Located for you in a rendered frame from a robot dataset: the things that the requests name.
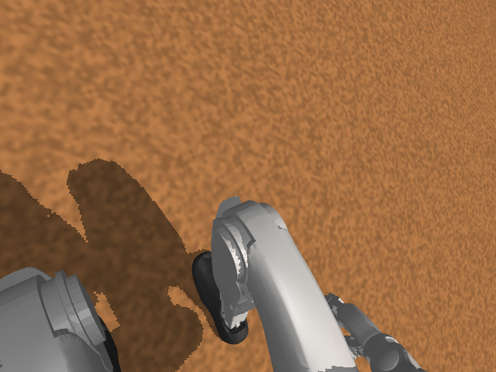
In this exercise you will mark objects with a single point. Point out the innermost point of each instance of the right robot arm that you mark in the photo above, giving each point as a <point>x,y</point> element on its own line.
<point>385,354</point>

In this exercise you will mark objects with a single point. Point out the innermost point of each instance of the right robot hand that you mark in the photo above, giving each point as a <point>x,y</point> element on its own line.
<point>351,318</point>

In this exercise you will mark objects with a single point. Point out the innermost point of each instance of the right robot foot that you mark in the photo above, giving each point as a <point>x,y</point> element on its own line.
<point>210,298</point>

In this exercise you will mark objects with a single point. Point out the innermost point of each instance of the left robot foot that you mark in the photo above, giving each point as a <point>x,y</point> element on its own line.
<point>111,348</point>

